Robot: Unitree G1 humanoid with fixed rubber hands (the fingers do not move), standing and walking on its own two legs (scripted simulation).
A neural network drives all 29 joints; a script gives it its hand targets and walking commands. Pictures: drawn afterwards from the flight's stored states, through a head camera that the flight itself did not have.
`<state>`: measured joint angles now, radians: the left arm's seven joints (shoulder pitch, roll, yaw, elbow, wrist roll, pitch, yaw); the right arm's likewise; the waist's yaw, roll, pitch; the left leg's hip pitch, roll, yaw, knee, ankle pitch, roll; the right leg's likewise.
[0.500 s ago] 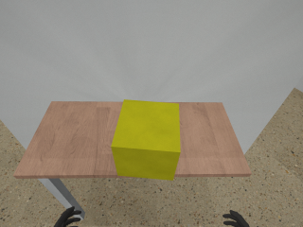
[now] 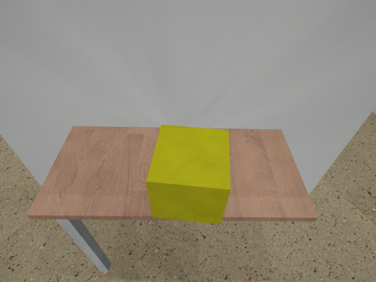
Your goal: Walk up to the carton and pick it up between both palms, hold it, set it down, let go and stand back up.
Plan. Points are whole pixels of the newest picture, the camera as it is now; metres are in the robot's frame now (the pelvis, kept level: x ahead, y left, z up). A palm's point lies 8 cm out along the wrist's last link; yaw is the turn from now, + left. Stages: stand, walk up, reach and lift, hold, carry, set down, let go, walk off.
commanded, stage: stand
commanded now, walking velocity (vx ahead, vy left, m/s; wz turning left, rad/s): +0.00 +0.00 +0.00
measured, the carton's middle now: (190, 173) +0.42 -0.01 -0.04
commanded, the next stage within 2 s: none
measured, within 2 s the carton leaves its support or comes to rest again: neither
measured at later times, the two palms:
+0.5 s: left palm out of the picture +0.05 +0.30 -0.12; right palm out of the picture +0.07 -0.29 -0.11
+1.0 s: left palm out of the picture +0.06 +0.30 -0.12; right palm out of the picture +0.07 -0.29 -0.11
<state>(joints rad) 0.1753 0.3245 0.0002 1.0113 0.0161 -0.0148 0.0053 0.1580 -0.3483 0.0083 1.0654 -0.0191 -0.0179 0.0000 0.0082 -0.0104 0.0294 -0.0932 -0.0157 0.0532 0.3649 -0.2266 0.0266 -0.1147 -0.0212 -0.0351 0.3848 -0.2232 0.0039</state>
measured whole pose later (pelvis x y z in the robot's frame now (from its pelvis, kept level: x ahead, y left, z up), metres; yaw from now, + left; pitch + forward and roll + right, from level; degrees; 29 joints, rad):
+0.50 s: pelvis -0.01 +0.01 +0.00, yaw +0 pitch -3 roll +0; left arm 0.15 0.34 0.00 1.08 0.02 -0.01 0.01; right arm 0.11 -0.36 0.01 1.12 -0.02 -0.02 0.00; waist 0.02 -0.01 0.04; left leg -0.08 -0.03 0.05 0.31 -0.18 0.04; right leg -0.10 -0.03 -0.04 0.34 -0.19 0.01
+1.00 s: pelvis -0.01 +0.01 +0.00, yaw +0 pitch -3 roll +0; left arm 0.13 0.33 0.00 1.08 0.01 -0.01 0.00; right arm 0.11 -0.36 0.01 1.13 -0.01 -0.02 0.00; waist 0.00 -0.01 0.05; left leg -0.07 -0.03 0.05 0.30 -0.18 0.04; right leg -0.09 -0.04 -0.04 0.33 -0.18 0.02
